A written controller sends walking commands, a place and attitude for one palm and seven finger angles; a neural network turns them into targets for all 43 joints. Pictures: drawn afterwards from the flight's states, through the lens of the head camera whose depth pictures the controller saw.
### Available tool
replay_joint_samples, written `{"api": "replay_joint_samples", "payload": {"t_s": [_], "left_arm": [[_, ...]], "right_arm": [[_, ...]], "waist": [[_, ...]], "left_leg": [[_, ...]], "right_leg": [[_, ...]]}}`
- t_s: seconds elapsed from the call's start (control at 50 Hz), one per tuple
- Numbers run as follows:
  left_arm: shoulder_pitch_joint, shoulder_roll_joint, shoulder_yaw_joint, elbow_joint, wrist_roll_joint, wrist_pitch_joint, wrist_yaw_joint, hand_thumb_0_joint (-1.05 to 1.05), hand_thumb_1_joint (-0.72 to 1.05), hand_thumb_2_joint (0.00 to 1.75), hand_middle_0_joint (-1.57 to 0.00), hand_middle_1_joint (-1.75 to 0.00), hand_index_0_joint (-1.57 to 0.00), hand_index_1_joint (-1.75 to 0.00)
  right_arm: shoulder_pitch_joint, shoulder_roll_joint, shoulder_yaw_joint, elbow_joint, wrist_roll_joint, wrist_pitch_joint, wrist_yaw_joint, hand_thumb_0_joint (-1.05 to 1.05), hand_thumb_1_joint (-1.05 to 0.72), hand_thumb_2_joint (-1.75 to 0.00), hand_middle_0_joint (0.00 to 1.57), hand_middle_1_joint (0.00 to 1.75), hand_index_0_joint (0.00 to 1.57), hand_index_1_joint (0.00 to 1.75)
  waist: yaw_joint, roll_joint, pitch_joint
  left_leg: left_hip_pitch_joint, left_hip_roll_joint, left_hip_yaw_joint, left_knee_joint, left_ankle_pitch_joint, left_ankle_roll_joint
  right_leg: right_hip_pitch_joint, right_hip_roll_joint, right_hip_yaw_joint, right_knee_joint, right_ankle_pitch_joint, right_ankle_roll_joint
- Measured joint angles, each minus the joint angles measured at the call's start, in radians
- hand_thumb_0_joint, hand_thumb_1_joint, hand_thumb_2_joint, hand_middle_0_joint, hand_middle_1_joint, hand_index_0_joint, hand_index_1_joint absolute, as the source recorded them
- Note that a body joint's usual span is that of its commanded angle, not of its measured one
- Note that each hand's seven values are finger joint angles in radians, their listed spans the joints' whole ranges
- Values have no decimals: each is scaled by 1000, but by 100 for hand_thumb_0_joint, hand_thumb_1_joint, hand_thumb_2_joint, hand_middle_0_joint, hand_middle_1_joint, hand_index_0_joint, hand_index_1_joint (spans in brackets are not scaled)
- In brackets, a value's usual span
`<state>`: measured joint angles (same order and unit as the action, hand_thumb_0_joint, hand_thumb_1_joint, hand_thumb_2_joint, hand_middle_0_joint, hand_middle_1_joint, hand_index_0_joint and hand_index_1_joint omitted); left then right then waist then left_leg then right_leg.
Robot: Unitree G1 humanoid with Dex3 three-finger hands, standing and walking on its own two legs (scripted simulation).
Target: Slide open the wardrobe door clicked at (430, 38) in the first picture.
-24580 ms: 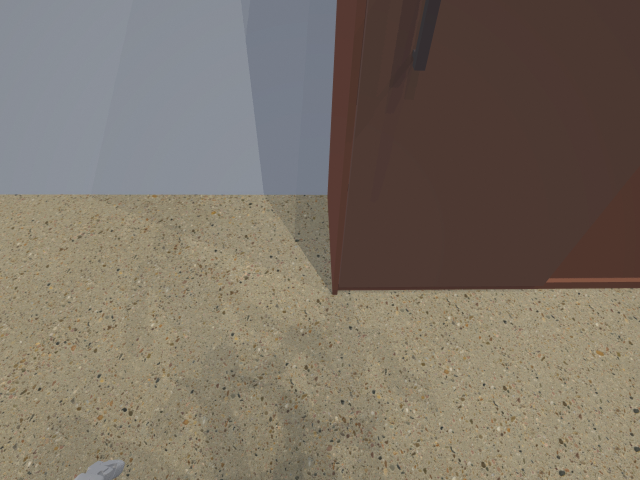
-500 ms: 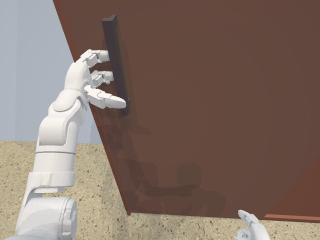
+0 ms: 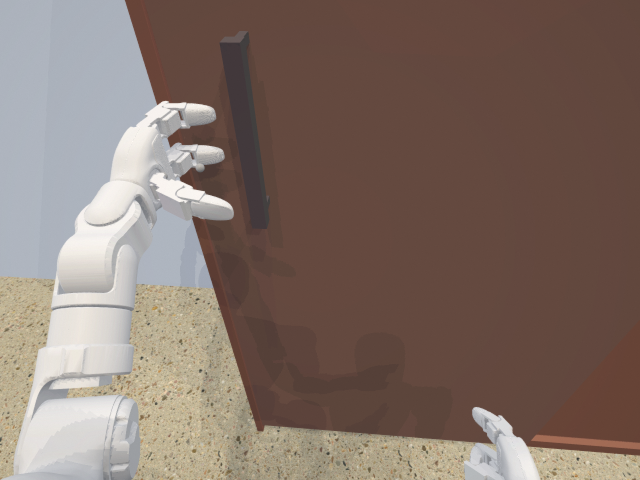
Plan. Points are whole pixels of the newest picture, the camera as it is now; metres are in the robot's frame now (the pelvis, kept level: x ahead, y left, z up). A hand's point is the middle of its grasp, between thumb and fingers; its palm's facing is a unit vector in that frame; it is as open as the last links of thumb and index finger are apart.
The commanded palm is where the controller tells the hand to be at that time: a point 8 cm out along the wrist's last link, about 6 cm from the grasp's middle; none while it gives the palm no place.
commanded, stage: move the hooked fingers beside the handle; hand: left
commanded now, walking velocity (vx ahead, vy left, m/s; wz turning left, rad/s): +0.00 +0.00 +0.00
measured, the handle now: (252, 140) +0.45 +0.13 +0.24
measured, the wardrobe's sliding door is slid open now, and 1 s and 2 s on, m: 0.00 0.00 0.00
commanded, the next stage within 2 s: feel for the door with the fingertips in 1.32 s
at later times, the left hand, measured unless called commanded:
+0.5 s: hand (196, 166) +0.38 +0.18 +0.25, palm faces +0.03 -1.00 -0.03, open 14.0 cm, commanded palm +0.36 +0.22 +0.25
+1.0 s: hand (197, 159) +0.39 +0.18 +0.25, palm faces +0.01 -1.00 -0.03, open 14.0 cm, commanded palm +0.37 +0.23 +0.24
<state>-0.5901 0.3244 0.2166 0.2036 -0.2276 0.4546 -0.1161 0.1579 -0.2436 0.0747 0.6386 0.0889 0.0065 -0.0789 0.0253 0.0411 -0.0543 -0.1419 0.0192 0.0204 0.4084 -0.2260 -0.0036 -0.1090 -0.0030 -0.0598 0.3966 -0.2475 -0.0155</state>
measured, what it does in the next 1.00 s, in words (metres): stands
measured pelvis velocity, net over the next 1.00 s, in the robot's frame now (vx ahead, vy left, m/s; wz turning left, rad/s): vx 0.01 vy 0.00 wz -0.01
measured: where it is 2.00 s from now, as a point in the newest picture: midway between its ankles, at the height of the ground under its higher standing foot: outside the picture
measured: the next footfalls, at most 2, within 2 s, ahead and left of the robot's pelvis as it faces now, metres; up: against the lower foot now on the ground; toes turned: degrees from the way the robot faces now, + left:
none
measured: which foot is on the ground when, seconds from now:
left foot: down 0.00-1.00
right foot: down 0.00-1.00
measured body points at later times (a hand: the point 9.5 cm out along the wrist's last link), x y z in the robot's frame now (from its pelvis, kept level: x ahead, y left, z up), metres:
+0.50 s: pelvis +0.00 +0.00 +0.00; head -0.03 -0.02 +0.45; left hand +0.37 +0.23 +0.25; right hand +0.18 -0.23 -0.09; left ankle +0.00 +0.12 -0.74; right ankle -0.02 -0.11 -0.74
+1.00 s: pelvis +0.01 +0.00 +0.00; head -0.01 -0.02 +0.45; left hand +0.39 +0.23 +0.25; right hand +0.18 -0.23 -0.09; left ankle +0.00 +0.12 -0.74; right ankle -0.02 -0.11 -0.74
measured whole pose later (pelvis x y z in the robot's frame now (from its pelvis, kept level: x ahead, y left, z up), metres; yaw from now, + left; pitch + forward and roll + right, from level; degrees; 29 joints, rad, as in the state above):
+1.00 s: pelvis +0.01 +0.00 +0.00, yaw +0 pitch -1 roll +0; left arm -0.60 0.36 0.25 0.24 -0.23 0.42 -0.16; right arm 0.19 -0.25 0.07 0.63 0.09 0.00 -0.08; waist 0.02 0.05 -0.05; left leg -0.14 0.02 0.03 0.39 -0.23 -0.01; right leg -0.11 0.00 -0.05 0.38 -0.25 -0.02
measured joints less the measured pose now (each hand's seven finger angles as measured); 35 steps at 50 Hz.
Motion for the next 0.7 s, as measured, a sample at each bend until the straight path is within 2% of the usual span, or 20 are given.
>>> {"api": "replay_joint_samples", "payload": {"t_s": [0.28, 0.48, 0.7], "left_arm": [[-7, -11, 0, -2, 6, -6, 9, -1, -50, 30, -30, -120, -30, -120], [5, 18, 18, 2, 6, -3, -8, -1, -50, 30, -30, -120, -30, -120], [-27, 17, 12, 42, -1, -18, -23, -1, -50, 30, -30, -120, -30, -120]], "right_arm": [[19, 4, 2, 4, -4, 1, 7, 1, -91, -90, 20, 30, 20, 30], [25, -3, -1, 4, 0, 2, 1, 1, -91, -90, 20, 30, 20, 30], [17, -9, -7, 4, -1, -10, -3, 1, -91, -90, 20, 30, 20, 30]], "waist": [[-8, 3, 1], [-6, 2, 4], [-6, 4, 2]], "left_leg": [[1, -3, 10, -9, 4, 4], [3, 1, 8, -12, 4, 1], [-6, 0, 2, -13, 4, 0]], "right_leg": [[-5, -3, 10, -4, 5, 4], [0, 1, 8, -12, 7, 2], [-7, 1, 3, -14, 5, 0]]}}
